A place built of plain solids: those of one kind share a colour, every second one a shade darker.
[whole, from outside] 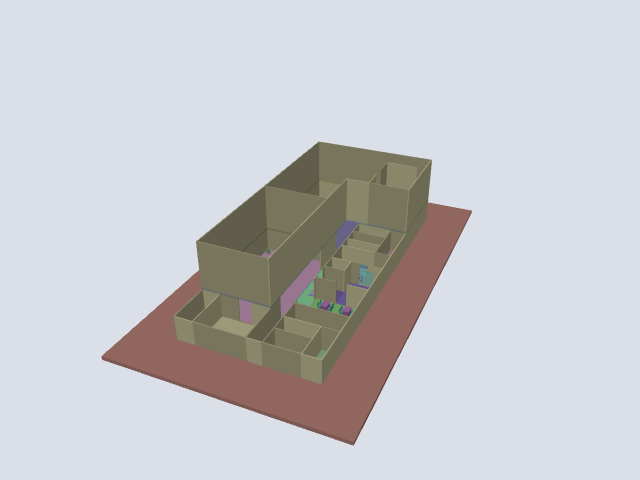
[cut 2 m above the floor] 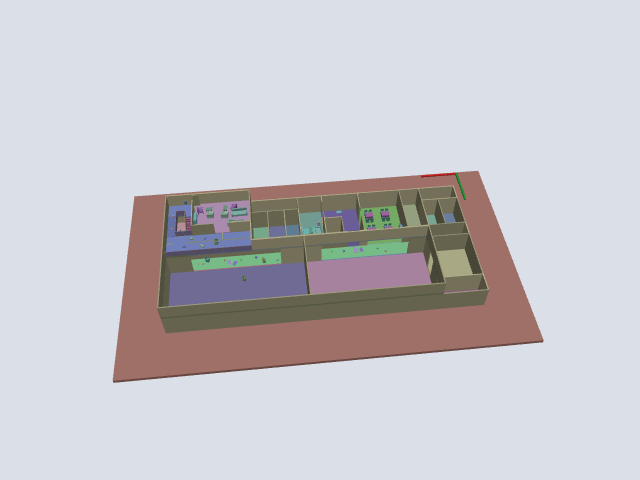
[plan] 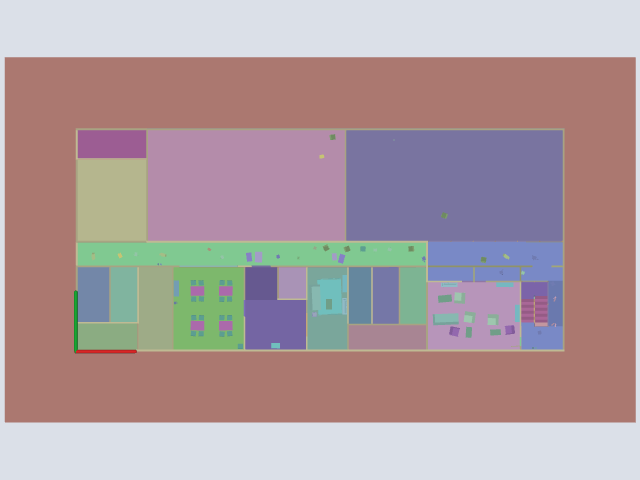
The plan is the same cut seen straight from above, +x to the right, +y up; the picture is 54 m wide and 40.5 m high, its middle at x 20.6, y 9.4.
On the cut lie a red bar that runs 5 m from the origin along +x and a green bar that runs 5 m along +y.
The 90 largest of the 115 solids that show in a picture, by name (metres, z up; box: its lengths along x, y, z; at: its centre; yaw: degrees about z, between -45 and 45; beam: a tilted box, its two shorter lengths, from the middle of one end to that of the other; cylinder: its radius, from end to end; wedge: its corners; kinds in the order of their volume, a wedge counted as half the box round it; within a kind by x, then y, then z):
{
 "under_1": {"box": [53.24, 30.82, 0.5], "at": [20.62, 9.41, -0.33]},
 "wall_1": {"box": [0.16, 2.2, 3.59], "at": [0.08, 1.26, 1.49]},
 "wall_2": {"box": [0.16, 4.62, 3.59], "at": [0.08, 4.8, 1.49]},
 "wall_3": {"box": [0.16, 1.96, 3.59], "at": [0.08, 8.22, 1.49]},
 "wall_4": {"box": [0.16, 6.83, 3.59], "at": [0.08, 12.74, 1.49]},
 "wall_5": {"box": [0.16, 2.37, 3.59], "at": [0.08, 17.48, 1.49]},
 "wall_6": {"box": [5.32, 0.13, 3.59], "at": [2.66, 2.42, 1.49]},
 "wall_7": {"box": [0.13, 4.62, 3.59], "at": [2.88, 4.8, 1.49]},
 "wall_8": {"box": [6.09, 0.13, 3.59], "at": [3.04, 16.23, 1.49]},
 "wall_9": {"box": [8.39, 0.13, 3.59], "at": [4.2, 9.27, 1.49]},
 "wall_10": {"box": [8.74, 0.13, 3.59], "at": [4.37, 7.17, 1.49]},
 "wall_11": {"box": [0.13, 2.2, 3.59], "at": [5.25, 1.26, 1.49]},
 "wall_12": {"box": [0.13, 4.62, 3.59], "at": [5.25, 4.8, 1.49]},
 "wall_13": {"box": [0.16, 9.33, 6.56], "at": [6.01, 13.99, 6.87]},
 "wall_14": {"box": [0.13, 2.52, 3.59], "at": [6.03, 10.59, 1.49]},
 "wall_15": {"box": [0.13, 2.51, 3.59], "at": [6.03, 14.9, 1.49]},
 "wall_16": {"box": [0.13, 2.37, 3.59], "at": [6.03, 17.48, 1.49]},
 "wall_17": {"box": [0.13, 6.95, 3.59], "at": [8.18, 3.63, 1.49]},
 "wall_18": {"box": [0.13, 2.78, 3.59], "at": [14.23, 1.55, 1.49]},
 "wall_19": {"box": [0.13, 2.77, 3.59], "at": [14.23, 5.72, 1.49]},
 "wall_20": {"box": [1.18, 0.13, 3.59], "at": [14.26, 7.17, 1.49]},
 "wall_21": {"box": [0.13, 2.65, 3.59], "at": [17.07, 5.79, 1.49]},
 "wall_22": {"box": [23.78, 0.16, 6.56], "at": [17.82, 9.25, 6.87]},
 "wall_23": {"box": [2.55, 0.13, 3.59], "at": [18.27, 4.39, 1.49]},
 "wall_24": {"box": [0.13, 1.09, 3.59], "at": [19.48, 0.7, 1.49]},
 "wall_25": {"box": [0.13, 1.08, 3.59], "at": [19.48, 3.79, 1.49]},
 "wall_26": {"box": [0.13, 2.65, 3.59], "at": [19.48, 5.79, 1.49]},
 "wall_27": {"box": [41.24, 0.16, 3.59], "at": [20.62, 0.08, 1.49]},
 "wall_28": {"box": [41.24, 0.16, 3.59], "at": [20.62, 18.74, 1.49]},
 "wall_29": {"box": [0.13, 9.33, 10.44], "at": [22.75, 13.99, 4.92]},
 "wall_30": {"box": [0.13, 2.05, 3.59], "at": [22.95, 1.19, 1.49]},
 "wall_31": {"box": [0.13, 4.77, 3.59], "at": [22.95, 4.72, 1.49]},
 "wall_32": {"box": [5.56, 0.13, 3.59], "at": [23.17, 9.27, 1.49]},
 "wall_33": {"box": [35.31, 0.16, 6.56], "at": [23.59, 18.74, 6.87]},
 "wall_34": {"box": [0.13, 4.77, 3.59], "at": [24.98, 4.72, 1.49]},
 "wall_35": {"box": [0.13, 4.77, 3.59], "at": [27.32, 4.72, 1.49]},
 "wall_36": {"box": [22.09, 0.13, 3.59], "at": [27.5, 7.17, 1.49]},
 "wall_37": {"box": [0.16, 5.67, 6.56], "at": [29.63, 3.0, 6.87]},
 "wall_38": {"box": [0.16, 3.21, 6.56], "at": [29.63, 7.57, 6.87]},
 "wall_39": {"box": [0.13, 2.05, 3.59], "at": [29.64, 1.19, 1.49]},
 "wall_40": {"box": [0.13, 4.77, 3.59], "at": [29.64, 4.72, 1.49]},
 "wall_41": {"box": [14.7, 0.13, 3.59], "at": [30.24, 2.27, 1.49]},
 "wall_42": {"box": [3.03, 0.13, 6.56], "at": [31.07, 5.89, 6.87]},
 "wall_43": {"box": [11.69, 0.16, 6.56], "at": [35.4, 0.08, 6.87]},
 "wall_44": {"box": [3.01, 0.13, 6.56], "at": [36.09, 5.89, 6.87]},
 "wall_45": {"box": [0.13, 4.62, 6.56], "at": [37.52, 3.52, 6.87]},
 "wall_46": {"box": [3.29, 0.13, 3.59], "at": [39.59, 9.27, 1.49]},
 "wall_47": {"box": [0.16, 18.5, 6.56], "at": [41.16, 9.41, 6.87]},
 "wall_48": {"box": [0.16, 9.33, 3.59], "at": [41.16, 13.99, 1.49]},
 "floor_roped_hall_1": {"box": [18.26, 9.33, 0.5], "at": [31.95, 13.99, -0.25]},
 "floor_bouldering_room_1": {"box": [16.6, 9.33, 0.5], "at": [14.39, 13.99, -0.25]},
 "floor_walkway_1": {"box": [40.92, 1.96, 0.5], "at": [20.62, 8.22, -0.25]},
 "floor_cafe_1": {"box": [5.93, 6.95, 0.5], "at": [11.21, 3.63, -0.25]},
 "floor_mat_store_1": {"box": [5.8, 6.83, 0.5], "at": [3.06, 12.74, -0.25]},
 "floor_reception_1": {"box": [2.7, 2.78, 0.5], "at": [15.65, 5.72, -0.25]},
 "floor_reception_2": {"box": [5.12, 4.17, 0.5], "at": [16.86, 2.25, -0.25]},
 "floor_shop_1": {"box": [3.34, 6.95, 0.5], "at": [21.22, 3.63, -0.25]},
 "floor_cafe_kitchen_1": {"box": [2.79, 6.95, 0.5], "at": [6.71, 3.63, -0.25]},
 "upper_floor_viewing_gallery_1": {"box": [11.37, 3.37, 0.16], "at": [35.4, 7.64, 3.51]},
 "upper_floor_viewing_gallery_2": {"box": [3.49, 1.97, 0.16], "at": [39.34, 1.15, 3.51]},
 "upper_floor_viewing_gallery_3": {"box": [1.28, 3.7, 0.16], "at": [40.44, 3.98, 3.51]},
 "upper_floor_training_room_1": {"box": [7.75, 5.67, 0.16], "at": [33.59, 3.0, 3.51]},
 "floor_plant_room_1": {"box": [5.8, 2.37, 0.5], "at": [3.06, 17.48, -0.25]},
 "floor_store_room_1": {"box": [6.56, 2.05, 0.5], "at": [26.3, 1.19, -0.25]},
 "floor_staff_room_1": {"box": [2.66, 4.62, 0.5], "at": [1.49, 4.8, -0.25]},
 "stair_landing_1": {"box": [1.05, 1.4, 2.19], "at": [38.11, 5.13, 0.79]},
 "stair_landing_2": {"box": [1.16, 1.15, 2.19], "at": [39.22, 5.26, 0.79]},
 "floor_bin_store_1": {"box": [5.03, 2.2, 0.5], "at": [2.67, 1.26, -0.25]},
 "floor_wc_men_1": {"box": [2.2, 4.77, 0.5], "at": [28.48, 4.72, -0.25]},
 "floor_wc_women_1": {"box": [2.2, 4.77, 0.5], "at": [26.15, 4.72, -0.25]},
 "floor_first_aid_room_1": {"box": [2.24, 4.62, 0.5], "at": [4.07, 4.8, -0.25]},
 "floor_wc_accessible_1": {"box": [1.9, 4.77, 0.5], "at": [23.97, 4.72, -0.25]},
 "floor_stair_hall_1": {"box": [3.49, 2.27, 0.5], "at": [39.34, 1.29, -0.25]},
 "wall_band_1": {"box": [0.13, 9.33, 0.31], "at": [22.75, 13.99, 3.43]},
 "wall_band_2": {"box": [35.31, 0.16, 0.31], "at": [23.59, 18.74, 3.43]},
 "wall_band_3": {"box": [8.99, 0.13, 0.31], "at": [34.05, 7.17, 3.43]},
 "wall_band_4": {"box": [11.69, 0.16, 0.31], "at": [35.4, 0.08, 3.43]},
 "floor_office_1": {"box": [2.29, 2.65, 0.5], "at": [18.27, 5.79, -0.25]},
 "sofa_1": {"box": [0.93, 2.16, 0.34], "at": [20.18, 4.56, 0.28], "yaw": 2.5},
 "sofa_2": {"box": [2.16, 0.93, 0.34], "at": [31.21, 2.72, 3.87], "yaw": 2.3},
 "cube_shelf_1": {"box": [0.39, 1.46, 0.76], "at": [22.68, 5.71, 0.38]},
 "cube_shelf_2": {"box": [1.46, 0.39, 0.76], "at": [36.21, 5.62, 3.97]},
 "cube_shelf_3": {"box": [0.39, 1.46, 0.76], "at": [37.25, 3.21, 3.97]},
 "stair_guard_1": {"box": [11.37, 0.08, 0.93], "at": [35.4, 9.29, 4.05]},
 "floor_gap_walkway_bouldering_room_1": {"box": [12.0, 0.13, 0.5], "at": [14.39, 9.27, -0.25]},
 "floor_gap_walkway_roped_hall_1": {"box": [12.0, 0.13, 0.5], "at": [31.95, 9.27, -0.25]},
 "wall_foot_1": {"box": [23.78, 0.16, 0.17], "at": [17.82, 9.25, 3.51]},
 "rug_1": {"box": [2.0, 2.9, 0.08], "at": [21.41, 4.61, -0.03], "yaw": 1.8},
 "sideboard_1": {"box": [0.45, 1.35, 0.71], "at": [8.47, 5.32, 0.51]},
 "floor_gap_cafe_walkway_1": {"box": [4.93, 0.13, 0.5], "at": [11.21, 7.17, -0.25]}
}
